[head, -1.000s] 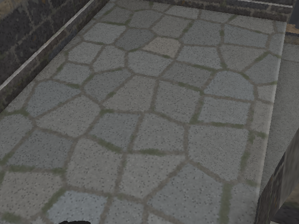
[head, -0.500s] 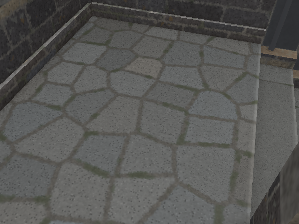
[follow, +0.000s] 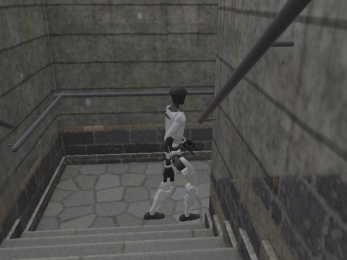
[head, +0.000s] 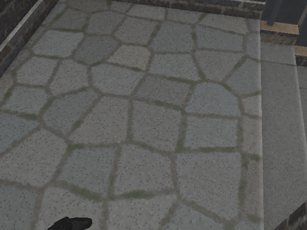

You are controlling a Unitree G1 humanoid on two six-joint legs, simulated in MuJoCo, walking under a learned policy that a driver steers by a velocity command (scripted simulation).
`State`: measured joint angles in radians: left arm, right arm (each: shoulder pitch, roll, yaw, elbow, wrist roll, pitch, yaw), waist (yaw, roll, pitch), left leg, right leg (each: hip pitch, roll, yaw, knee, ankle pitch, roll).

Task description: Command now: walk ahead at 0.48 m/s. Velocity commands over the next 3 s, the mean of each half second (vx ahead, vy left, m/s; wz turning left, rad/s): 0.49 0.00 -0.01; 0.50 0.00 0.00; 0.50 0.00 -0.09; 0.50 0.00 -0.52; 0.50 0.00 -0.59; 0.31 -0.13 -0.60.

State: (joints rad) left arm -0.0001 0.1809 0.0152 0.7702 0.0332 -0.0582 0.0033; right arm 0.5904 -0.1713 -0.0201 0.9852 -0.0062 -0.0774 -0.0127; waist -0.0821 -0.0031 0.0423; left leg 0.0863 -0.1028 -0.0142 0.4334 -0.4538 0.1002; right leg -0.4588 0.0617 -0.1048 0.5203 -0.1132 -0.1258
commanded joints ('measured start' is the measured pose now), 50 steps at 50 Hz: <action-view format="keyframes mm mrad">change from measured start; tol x16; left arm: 1 472 266 85 77 26 -8 25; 4 264 140 57 74 -24 -19 1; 26 595 55 14 177 -59 -49 7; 44 -5 84 24 48 -16 3 -36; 50 189 123 48 94 -2 -18 -17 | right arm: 1 80 -52 -20 -93 18 6 13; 21 -604 -118 -25 -245 -23 24 38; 26 -75 -343 -101 -98 -70 -6 7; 30 -302 -152 -54 -116 -4 -4 25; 50 -134 -179 -43 15 -17 -13 1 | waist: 1 177 -244 -316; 2 178 3 -201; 5 69 10 7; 21 113 -63 59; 25 -80 57 -223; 26 -23 292 -358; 30 68 28 -33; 50 144 77 -46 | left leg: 1 -653 1 34 912 -93 -36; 16 -616 168 76 237 483 -79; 21 -608 148 85 140 351 -38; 24 -221 61 118 21 290 21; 25 41 238 -72 10 201 79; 26 306 547 -618 -92 110 252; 27 213 493 -656 -154 87 222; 32 -206 349 -195 -246 441 116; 46 -60 314 -13 -255 675 100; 50 -53 290 12 50 1004 53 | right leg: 1 801 -511 790 -172 -160 -294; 3 546 -397 612 -292 -344 -241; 6 307 -287 371 -352 -15 -149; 20 428 -263 163 -322 354 -65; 24 432 -233 103 70 638 -26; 25 241 -186 70 351 374 -10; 26 -99 12 56 728 -346 39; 27 -183 -31 202 787 -358 15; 46 -135 -116 23 95 77 58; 50 188 -28 6 -44 -33 4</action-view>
